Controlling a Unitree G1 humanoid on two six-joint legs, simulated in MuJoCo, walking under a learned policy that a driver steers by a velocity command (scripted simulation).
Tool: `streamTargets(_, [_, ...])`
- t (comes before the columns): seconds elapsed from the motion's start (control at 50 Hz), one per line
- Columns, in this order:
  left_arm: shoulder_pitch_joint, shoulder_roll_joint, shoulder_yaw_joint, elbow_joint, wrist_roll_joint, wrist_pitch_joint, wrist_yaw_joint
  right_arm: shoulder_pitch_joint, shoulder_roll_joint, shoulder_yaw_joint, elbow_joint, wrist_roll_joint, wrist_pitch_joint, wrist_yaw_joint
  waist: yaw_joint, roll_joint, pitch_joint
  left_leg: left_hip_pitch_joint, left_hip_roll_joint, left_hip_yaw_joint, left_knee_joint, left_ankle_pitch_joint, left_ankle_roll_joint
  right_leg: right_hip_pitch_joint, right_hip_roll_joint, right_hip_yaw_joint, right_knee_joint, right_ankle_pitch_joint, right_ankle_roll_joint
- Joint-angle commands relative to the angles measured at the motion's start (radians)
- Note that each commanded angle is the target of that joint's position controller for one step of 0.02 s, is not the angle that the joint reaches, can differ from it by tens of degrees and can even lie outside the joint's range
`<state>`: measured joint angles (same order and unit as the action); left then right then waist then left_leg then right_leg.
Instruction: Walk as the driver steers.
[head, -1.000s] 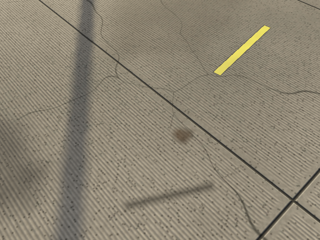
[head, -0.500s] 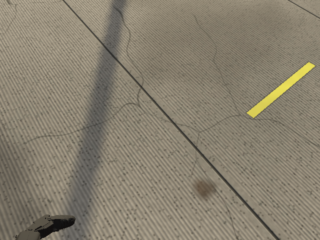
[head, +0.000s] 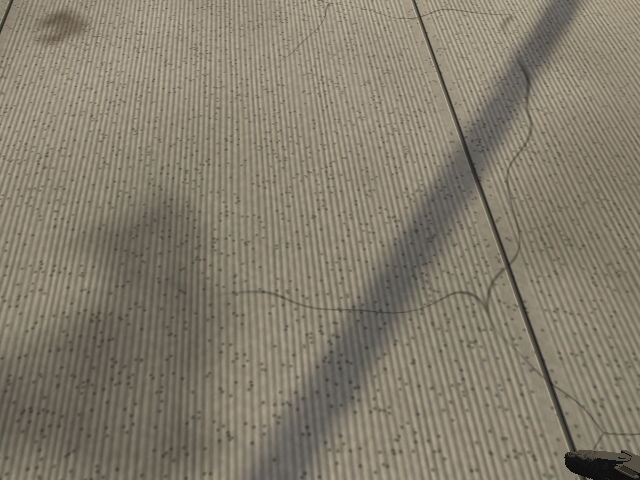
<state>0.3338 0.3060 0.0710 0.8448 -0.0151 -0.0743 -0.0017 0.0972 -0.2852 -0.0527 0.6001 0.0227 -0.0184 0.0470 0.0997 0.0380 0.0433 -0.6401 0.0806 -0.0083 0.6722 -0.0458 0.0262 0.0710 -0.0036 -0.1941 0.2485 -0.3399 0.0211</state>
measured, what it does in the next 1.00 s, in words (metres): walks ahead, turning right: left foot, then right foot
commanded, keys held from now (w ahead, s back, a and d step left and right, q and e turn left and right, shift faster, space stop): w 0.02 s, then e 0.98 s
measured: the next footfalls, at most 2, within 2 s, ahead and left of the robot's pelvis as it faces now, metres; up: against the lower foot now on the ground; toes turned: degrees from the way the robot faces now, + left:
left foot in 0.08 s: +0.21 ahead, +0.13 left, +0.00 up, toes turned +3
right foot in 0.58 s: +0.27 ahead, -0.11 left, +0.00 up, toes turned -14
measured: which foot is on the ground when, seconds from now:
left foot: up 0.00-0.06, down 0.08-0.58, up 0.60-1.00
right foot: down 0.00-0.08, up 0.10-0.56, down 0.58-1.00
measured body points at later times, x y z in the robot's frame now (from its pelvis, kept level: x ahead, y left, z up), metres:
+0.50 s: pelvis +0.19 +0.03 +0.01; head +0.22 +0.01 +0.46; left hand +0.36 +0.28 -0.10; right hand +0.29 -0.27 -0.11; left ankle +0.18 +0.12 -0.73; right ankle +0.25 -0.11 -0.71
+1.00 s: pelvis +0.24 +0.02 +0.00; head +0.27 +0.00 +0.45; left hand +0.50 +0.21 -0.09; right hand +0.26 -0.31 -0.10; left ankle +0.31 +0.13 -0.72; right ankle +0.23 -0.10 -0.73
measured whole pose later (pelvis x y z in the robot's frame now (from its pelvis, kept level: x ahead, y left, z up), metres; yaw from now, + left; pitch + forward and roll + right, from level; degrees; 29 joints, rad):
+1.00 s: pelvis +0.24 +0.02 +0.00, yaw -26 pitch +2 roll +1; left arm 0.14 0.32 0.09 0.68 -0.01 0.05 0.03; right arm 0.09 -0.29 -0.08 0.78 0.01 0.00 -0.02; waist 0.02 -0.01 0.04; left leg -0.34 -0.04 -0.09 0.59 -0.31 -0.06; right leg -0.35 0.09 0.19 0.51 -0.19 -0.02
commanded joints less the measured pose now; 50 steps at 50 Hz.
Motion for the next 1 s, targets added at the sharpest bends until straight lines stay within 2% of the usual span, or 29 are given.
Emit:
streamTargets(0.02, [-0.015,0.203,0.047,-0.035,-0.019,0.003,0.003,-0.056,-0.072,-0.023,-0.101,-0.007,-0.016,0.007,-0.059,-0.113,0.005,0.097,-0.064,0.059,-0.06,-0.107,0.056,-0.001,-0.282,0.078,0.038,0.787,-0.153])
streamTargets(0.04, [-0.02,0.21,0.046,-0.027,-0.021,0.01,0.005,0.029,-0.1,-0.04,-0.081,-0.017,-0.016,0.003,-0.12,-0.115,-0.044,0.234,-0.103,0.075,-0.104,-0.11,0.08,-0.011,-0.266,0.063,0.168,0.959,-0.136])
streamTargets(0.06, [-0.021,0.191,0.034,-0.022,-0.02,0.013,0.007,0.176,-0.143,-0.064,-0.039,-0.022,-0.018,-0.007,-0.203,-0.092,-0.122,0.471,-0.133,0.078,-0.185,0.024,0.108,-0.093,-0.225,0.033,0.354,0.997,-0.103])
streamTargets(0.08, [-0.01,0.134,0.007,-0.046,0.013,0.004,0.007,0.311,-0.219,-0.082,-0.013,-0.034,-0.011,-0.028,-0.247,0.012,-0.252,0.805,0.033,-0.116,-0.125,0.326,0.155,-0.339,-0.168,0.032,0.645,0.624,-0.056])
streamTargets(0.1, [0.129,0.022,-0.038,-0.053,0.024,-0.011,-0.012,0.279,-0.289,-0.074,-0.026,-0.056,-0.016,-0.035,-0.146,0.247,-0.438,1.076,0.37,-0.595,-0.174,0.536,0.368,-0.662,0.014,0.128,1.024,-0.318,0.011])
streamTargets(0.12, [0.058,0.151,-0.004,-0.008,-0.012,-0.016,-0.015,0.313,-0.199,-0.06,-0.034,-0.05,-0.017,-0.031,-0.239,0.068,-0.525,1.017,0.351,-0.568,-0.197,0.585,0.361,-0.641,0.008,0.333,1.114,-0.331,0.007])
streamTargets(0.14, [-0.036,0.163,0.004,-0.047,-0.043,-0.014,-0.015,0.255,-0.171,-0.045,-0.016,-0.048,-0.024,-0.028,-0.219,0.068,-0.354,0.905,0.309,-0.358,-0.198,0.681,0.313,-0.716,-0.031,0.324,1.099,-0.288,0.003])
streamTargets(0.16, [-0.065,0.132,-0.003,-0.048,-0.031,-0.01,-0.007,0.202,-0.142,-0.038,0.003,-0.033,-0.031,-0.027,-0.178,0.019,-0.249,0.777,0.248,-0.262,-0.232,0.621,0.259,-0.726,-0.074,0.294,1.009,-0.219,0.005])
streamTargets(0.18, [-0.068,0.123,0.0,-0.038,-0.015,0.002,0.002,0.148,-0.112,-0.03,0.008,-0.028,-0.035,-0.027,-0.142,0.02,-0.179,0.666,0.214,-0.201,-0.275,0.561,0.231,-0.7,-0.094,0.279,0.95,-0.164,0.015])
streamTargets(0.2, [-0.03,0.115,0.003,-0.021,-0.013,0.022,0.007,0.108,-0.096,-0.026,0.01,-0.034,-0.039,-0.027,-0.102,0.037,-0.155,0.555,0.192,-0.143,-0.326,0.541,0.218,-0.61,-0.105,0.274,0.928,-0.117,0.025])
streamTargets(0.24, [0.036,0.07,0.0,0.005,-0.009,0.057,0.019,0.055,-0.078,-0.024,0.025,-0.05,-0.057,-0.027,-0.056,0.037,-0.152,0.439,0.184,-0.062,-0.386,0.556,0.224,-0.507,-0.092,0.26,0.888,-0.036,0.05])
streamTargets(0.28, [0.008,0.062,0.004,-0.017,0.0,0.073,0.03,0.013,-0.094,-0.03,0.042,-0.054,-0.064,-0.037,-0.045,0.057,-0.118,0.406,0.181,0.003,-0.417,0.536,0.224,-0.524,-0.09,0.253,0.806,0.029,0.064])
streamTargets(0.38, [-0.115,0.051,0.002,-0.085,0.004,0.081,0.009,0.019,-0.122,-0.042,0.087,-0.045,-0.03,-0.076,-0.089,0.056,-0.099,0.467,0.182,0.094,-0.437,0.364,0.204,-0.54,-0.103,0.219,0.598,0.194,0.051])
streamTargets(0.46, [-0.176,0.069,0.014,-0.136,0.007,0.098,-0.012,0.032,-0.145,-0.053,0.116,-0.028,0.001,-0.078,-0.111,0.048,-0.074,0.539,0.231,0.087,-0.393,0.27,0.199,-0.562,-0.096,0.19,0.514,0.115,0.022])
streamTargets(0.52, [-0.182,0.07,0.023,-0.166,0.004,0.108,-0.027,0.026,-0.162,-0.062,0.127,-0.006,0.018,-0.079,-0.103,0.056,-0.068,0.581,0.254,0.083,-0.3,0.288,0.166,-0.54,-0.071,0.154,0.422,0.054,-0.016])
streamTargets(0.54, [-0.162,0.067,0.027,-0.166,0.003,0.107,-0.031,0.018,-0.161,-0.063,0.13,0.003,0.022,-0.082,-0.085,0.049,-0.077,0.581,0.238,0.103,-0.239,0.304,0.137,-0.488,-0.05,0.132,0.339,0.106,-0.036])
streamTargets(0.56, [-0.123,0.087,0.037,-0.161,0.006,0.102,-0.027,0.045,-0.149,-0.062,0.145,0.007,0.023,-0.083,-0.068,0.019,-0.097,0.557,0.194,0.139,-0.138,0.307,0.087,-0.391,-0.024,0.134,0.235,0.236,-0.065])
streamTargets(0.58, [-0.057,0.179,0.067,-0.155,0.009,0.097,-0.01,0.087,-0.126,-0.058,0.149,-0.014,0.018,-0.082,-0.061,-0.126,-0.151,0.447,0.101,0.197,0.072,0.167,0.005,-0.219,-0.092,0.277,0.176,0.629,-0.123])
streamTargets(0.6, [-0.032,0.293,0.089,-0.17,0.022,0.096,0.009,0.067,-0.072,-0.037,0.101,-0.062,0.011,-0.075,-0.082,-0.38,-0.178,0.095,-0.079,0.209,0.39,-0.536,-0.098,-0.003,-0.338,0.636,0.198,1.072,-0.326])
streamTargets(0.62, [-0.006,0.232,0.069,-0.177,0.036,0.08,0.0,0.016,-0.087,-0.037,0.096,-0.053,0.007,-0.068,-0.027,-0.261,-0.313,0.032,-0.114,-0.015,0.547,-0.687,-0.097,0.027,-0.391,0.725,0.168,0.977,-0.429])
streamTargets(0.64, [-0.053,0.206,0.063,-0.186,0.03,0.065,-0.006,-0.025,-0.113,-0.044,0.09,-0.022,0.009,-0.065,-0.032,-0.183,-0.264,-0.01,-0.086,-0.056,0.589,-0.626,-0.082,-0.002,-0.345,0.638,0.153,0.887,-0.394])
streamTargets(0.66, [-0.106,0.179,0.059,-0.189,0.012,0.058,0.0,-0.029,-0.108,-0.046,0.098,-0.015,0.012,-0.072,-0.058,-0.13,-0.215,-0.035,-0.064,-0.067,0.553,-0.544,-0.073,-0.041,-0.289,0.572,0.152,0.769,-0.333])
streamTargets(0.68, [-0.147,0.152,0.05,-0.197,-0.004,0.061,0.007,-0.035,-0.119,-0.051,0.105,-0.024,0.016,-0.082,-0.072,-0.095,-0.181,-0.038,-0.049,-0.07,0.5,-0.481,-0.075,-0.084,-0.263,0.544,0.139,0.688,-0.294])
streamTargets(0.7, [-0.175,0.142,0.045,-0.203,-0.007,0.067,0.016,-0.033,-0.127,-0.055,0.105,-0.028,0.021,-0.088,-0.093,-0.11,-0.17,0.011,-0.048,-0.071,0.459,-0.435,-0.08,-0.142,-0.237,0.52,0.124,0.65,-0.277])
streamTargets(0.74, [-0.183,0.153,0.048,-0.213,0.006,0.078,0.026,-0.008,-0.102,-0.051,0.112,-0.024,0.023,-0.088,-0.109,-0.142,-0.178,0.07,-0.076,-0.06,0.383,-0.384,-0.095,-0.178,-0.205,0.5,0.115,0.652,-0.269])
streamTargets(0.8, [-0.172,0.174,0.057,-0.216,0.004,0.086,0.037,-0.013,-0.081,-0.043,0.116,-0.02,0.023,-0.089,-0.098,-0.147,-0.186,0.118,-0.094,-0.065,0.235,-0.344,-0.115,-0.193,-0.187,0.508,0.118,0.589,-0.262])
streamTargets(0.86, [-0.189,0.182,0.06,-0.223,0.005,0.097,0.041,-0.021,-0.083,-0.042,0.118,-0.018,0.025,-0.083,-0.089,-0.174,-0.172,0.187,-0.106,-0.071,0.137,-0.306,-0.12,-0.257,-0.169,0.544,0.107,0.431,-0.25])
streamTargets(0.96, [-0.214,0.174,0.057,-0.233,0.003,0.11,0.034,-0.005,-0.101,-0.048,0.118,-0.013,0.004,-0.064,-0.085,-0.213,-0.147,0.271,-0.124,-0.078,-0.043,-0.304,-0.093,-0.274,-0.152,0.656,0.13,0.338,-0.229])
streamTargets(1.0, [-0.243,0.164,0.051,-0.242,-0.008,0.12,0.038,0.062,-0.103,-0.054,0.139,-0.013,-0.009,-0.055,-0.129,-0.207,-0.147,0.391,-0.123,-0.055,-0.253,-0.17,-0.066,-0.305,-0.111,0.659,0.181,0.326,-0.185])
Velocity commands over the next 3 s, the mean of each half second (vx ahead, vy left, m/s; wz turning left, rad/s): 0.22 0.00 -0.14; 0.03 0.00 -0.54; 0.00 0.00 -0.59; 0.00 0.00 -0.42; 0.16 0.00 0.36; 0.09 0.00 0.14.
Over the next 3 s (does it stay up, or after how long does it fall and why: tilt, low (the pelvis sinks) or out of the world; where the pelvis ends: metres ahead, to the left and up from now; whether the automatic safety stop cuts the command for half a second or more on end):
stays up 0.43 -0.06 0.00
